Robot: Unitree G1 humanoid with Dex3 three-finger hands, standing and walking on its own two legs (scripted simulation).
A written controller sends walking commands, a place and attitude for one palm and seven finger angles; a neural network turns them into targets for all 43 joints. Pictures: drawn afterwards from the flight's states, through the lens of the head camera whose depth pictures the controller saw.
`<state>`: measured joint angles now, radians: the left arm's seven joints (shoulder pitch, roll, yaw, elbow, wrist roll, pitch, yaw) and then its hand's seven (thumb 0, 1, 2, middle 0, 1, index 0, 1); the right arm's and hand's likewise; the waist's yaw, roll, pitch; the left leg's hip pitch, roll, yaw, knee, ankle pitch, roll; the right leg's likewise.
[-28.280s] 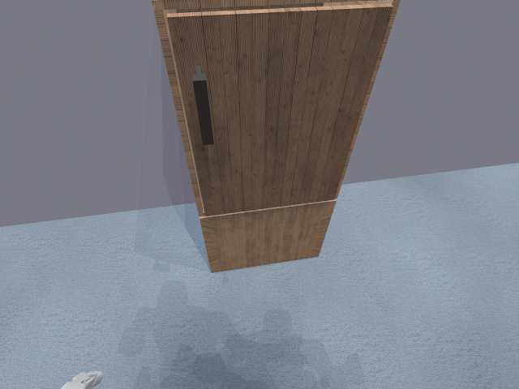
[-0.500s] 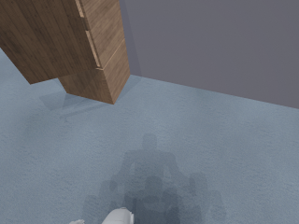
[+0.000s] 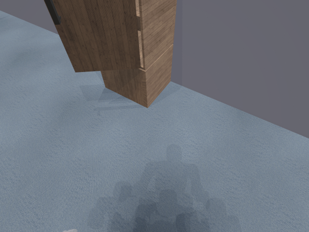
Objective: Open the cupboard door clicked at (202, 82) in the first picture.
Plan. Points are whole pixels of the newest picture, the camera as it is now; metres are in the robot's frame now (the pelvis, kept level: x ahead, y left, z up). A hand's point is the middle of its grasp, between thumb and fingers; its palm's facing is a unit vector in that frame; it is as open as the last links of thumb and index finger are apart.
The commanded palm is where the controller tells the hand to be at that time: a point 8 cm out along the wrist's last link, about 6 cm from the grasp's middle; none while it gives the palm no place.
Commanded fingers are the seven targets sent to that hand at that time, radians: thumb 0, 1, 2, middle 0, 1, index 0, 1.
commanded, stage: turn to face it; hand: left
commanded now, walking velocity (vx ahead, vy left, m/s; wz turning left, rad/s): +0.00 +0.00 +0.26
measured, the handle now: (52, 4) +1.01 +0.55 +0.09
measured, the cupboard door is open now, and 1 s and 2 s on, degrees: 37 37 37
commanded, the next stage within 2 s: take the last steps up to it in 0.04 s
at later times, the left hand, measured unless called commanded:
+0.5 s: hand out of the picture -0.05 +0.24 -0.18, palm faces +0.25 -0.95 -0.19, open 7.3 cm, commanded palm none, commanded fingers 0.00 0.90 0.90 -0.20 -0.30 -0.20 -0.30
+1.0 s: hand (82, 176) +0.29 +0.27 -0.16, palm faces +0.13 -0.98 -0.17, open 7.4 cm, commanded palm none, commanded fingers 0.00 0.90 0.90 -0.20 -0.30 -0.20 -0.30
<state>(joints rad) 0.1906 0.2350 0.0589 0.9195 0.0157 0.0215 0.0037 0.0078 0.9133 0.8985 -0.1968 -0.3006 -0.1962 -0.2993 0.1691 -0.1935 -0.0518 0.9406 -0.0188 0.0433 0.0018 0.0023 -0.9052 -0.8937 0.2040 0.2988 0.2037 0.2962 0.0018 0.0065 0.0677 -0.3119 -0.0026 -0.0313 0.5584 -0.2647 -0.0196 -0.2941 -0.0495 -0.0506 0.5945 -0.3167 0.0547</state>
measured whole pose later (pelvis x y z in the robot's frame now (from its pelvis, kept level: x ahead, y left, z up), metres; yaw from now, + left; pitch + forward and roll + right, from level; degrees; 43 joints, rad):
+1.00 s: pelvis +0.18 +0.09 -0.01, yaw +11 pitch +0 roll +1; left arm 0.06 0.14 0.04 0.96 0.02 -0.05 -0.02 0.01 0.91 0.90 -0.20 -0.30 -0.20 -0.30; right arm 0.50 -0.11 -0.02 1.18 -0.01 -0.04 -0.02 0.00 -0.91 -0.89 0.20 0.30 0.20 0.30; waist -0.06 0.01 0.09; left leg -0.06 -0.04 0.09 0.69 -0.50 0.04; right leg -0.39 -0.04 -0.13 0.63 -0.20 -0.06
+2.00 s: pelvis +0.47 +0.23 +0.01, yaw +9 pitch +0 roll +1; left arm 0.09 0.15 0.03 1.03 0.02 -0.01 0.03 0.00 0.91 0.90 -0.20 -0.30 -0.20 -0.30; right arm 0.26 -0.14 -0.04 1.11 0.00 0.04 -0.03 0.00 -0.91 -0.89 0.20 0.30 0.20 0.30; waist -0.03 -0.01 0.10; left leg -0.29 0.02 0.06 0.73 -0.49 -0.06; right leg -0.28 -0.05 -0.11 0.52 -0.24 -0.03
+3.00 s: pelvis +0.47 +0.23 +0.01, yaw +7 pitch +0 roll +1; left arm 0.25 0.19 -0.02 1.06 0.01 -0.02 0.03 0.01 0.91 0.90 -0.20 -0.30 -0.20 -0.30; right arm 0.25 -0.17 0.00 1.08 -0.01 -0.01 -0.01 0.00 -0.91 -0.89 0.20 0.30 0.20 0.30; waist -0.01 -0.01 0.03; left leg -0.23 0.04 0.11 0.49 -0.25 0.00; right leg -0.17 0.00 0.00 0.50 -0.33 -0.02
